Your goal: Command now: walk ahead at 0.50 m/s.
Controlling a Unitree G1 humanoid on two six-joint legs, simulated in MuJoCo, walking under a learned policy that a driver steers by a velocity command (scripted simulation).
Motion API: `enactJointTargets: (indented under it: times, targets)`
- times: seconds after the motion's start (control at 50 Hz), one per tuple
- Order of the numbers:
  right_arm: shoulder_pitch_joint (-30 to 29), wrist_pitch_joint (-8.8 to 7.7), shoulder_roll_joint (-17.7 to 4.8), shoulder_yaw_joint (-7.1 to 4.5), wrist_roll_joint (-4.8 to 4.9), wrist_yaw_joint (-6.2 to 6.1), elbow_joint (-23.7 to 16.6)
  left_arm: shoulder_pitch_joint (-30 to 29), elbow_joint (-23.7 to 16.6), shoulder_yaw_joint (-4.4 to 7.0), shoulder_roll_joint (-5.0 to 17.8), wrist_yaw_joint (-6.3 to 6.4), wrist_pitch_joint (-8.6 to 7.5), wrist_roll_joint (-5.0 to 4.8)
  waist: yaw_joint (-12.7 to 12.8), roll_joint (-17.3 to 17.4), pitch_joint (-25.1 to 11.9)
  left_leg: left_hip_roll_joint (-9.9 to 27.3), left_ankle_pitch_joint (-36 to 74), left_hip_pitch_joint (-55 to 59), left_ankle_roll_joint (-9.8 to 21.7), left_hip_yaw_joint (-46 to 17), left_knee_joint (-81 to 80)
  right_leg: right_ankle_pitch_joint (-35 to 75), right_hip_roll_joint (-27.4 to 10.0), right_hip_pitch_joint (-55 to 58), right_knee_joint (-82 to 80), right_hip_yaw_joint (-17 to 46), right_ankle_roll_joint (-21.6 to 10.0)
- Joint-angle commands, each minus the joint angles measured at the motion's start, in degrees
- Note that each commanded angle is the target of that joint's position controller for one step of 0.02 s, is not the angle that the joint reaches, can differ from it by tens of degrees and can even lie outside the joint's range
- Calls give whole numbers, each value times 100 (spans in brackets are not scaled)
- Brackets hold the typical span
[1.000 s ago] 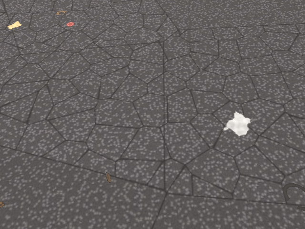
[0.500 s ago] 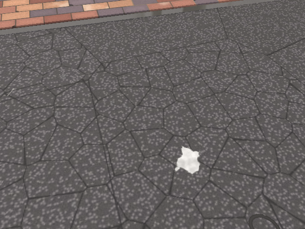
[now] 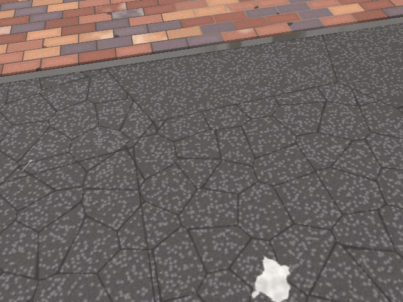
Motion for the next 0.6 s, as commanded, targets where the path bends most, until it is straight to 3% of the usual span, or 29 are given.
enactJointTargets:
  times: [0.02, 0.08, 0.14, 0.18, 0.2, 0.22, 0.24, 0.26, 0.28, 0.3, 0.32, 0.36, 0.42, 0.5, 0.6]
  targets:
    - [-628, -68, -151, 28, 27, 8, -466, 97, -150, 143, 737, 14, -94, 3, -6, -578, 418, -64, 508, -147, -14, 159, -696, 1730, -1514, -159, -536, 797, -666]
    - [-1060, -90, -192, 47, 42, -11, -616, 365, 36, 144, 774, 42, -77, 41, 115, -595, 494, -188, 535, -69, 114, 256, -1199, 2077, -1620, 242, -387, 738, -633]
    - [-1140, -136, -275, 25, 42, -38, -698, 374, 167, 162, 851, 92, -48, 79, 42, -622, 522, -319, 104, 164, 341, 300, -1548, 2755, -1788, 650, -65, 727, -563]
    - [-558, -187, -373, -40, 32, -101, -532, 205, 206, 180, 941, 115, -35, 92, -261, -675, 214, -625, -309, 1102, 543, 439, -1804, 4202, -1743, 706, 726, 577, -420]
    - [270, -237, -448, -102, 2, -151, -248, 113, 223, 179, 949, 111, -9, 75, -632, -545, -213, -809, -165, 2105, 677, 540, -2176, 4567, -1548, 551, 1700, 388, -315]
    - [1310, -296, -746, -212, -102, -220, 65, 98, 154, 132, 838, 110, -17, 46, -994, -328, -837, -316, -229, 3624, 906, 2, -2207, 3571, -1301, -353, 3030, 222, -201]
    - [2004, -303, -1451, -396, -217, -269, 134, 595, -53, -9, 247, 57, -35, -144, -917, 883, -1701, 1478, -855, 5424, 1566, -2591, -2485, 619, -459, -2324, 5290, -145, 95]
    - [1785, -224, -1349, -391, 28, -210, 161, 556, 41, 111, 616, 66, -26, -20, -837, 805, -1809, 1814, -940, 5294, 1815, -4087, -3317, -1861, -21, -3153, 6170, 556, 44]
    - [1106, -197, -1069, -325, 138, -197, 83, 70, -67, 176, 754, 65, -5, 46, -555, 320, -778, 1558, -1322, 4437, 1638, -3119, -3369, -1418, -460, -3509, 6326, 776, -21]
    - [657, -221, -653, -219, 135, -170, 7, -235, -133, 150, 666, 24, -34, 49, -432, 19, -248, 1308, -1115, 3626, 1491, -2451, -3607, -957, -688, -3429, 6009, 737, -31]
    - [472, -257, -437, -155, 119, -165, 30, -314, -122, 140, 536, 4, -7, 48, -262, 16, 43, 1006, -805, 3097, 1268, -1900, -3821, -716, -878, -3190, 5624, 691, -17]
    - [486, -337, -268, -96, 125, -186, 170, -146, -28, 108, 369, -56, 142, 176, -38, 173, 131, 668, -112, 2536, 1087, -1236, -4027, -500, -988, -2683, 5283, 598, 109]
    - [877, -449, -439, -141, 158, -179, 398, -517, -153, 104, 307, -121, 230, 171, -5, 68, 199, 581, 480, 2587, 1194, -861, -4228, -88, -1084, -3012, 4949, 441, 259]
    - [1275, -445, -393, -113, 166, -179, 594, -1533, -478, 79, 296, -140, 240, 142, -210, 34, 444, 410, 813, 2896, 1155, -524, -4366, 683, -1175, -3586, 3856, 259, 438]
    - [1736, -438, -443, -103, 135, -218, 807, -2419, -745, 0, 210, -137, 206, 99, -471, 83, 491, 434, 1454, 3411, 1089, -295, -4221, 1158, -941, -3363, 2597, 11, 390]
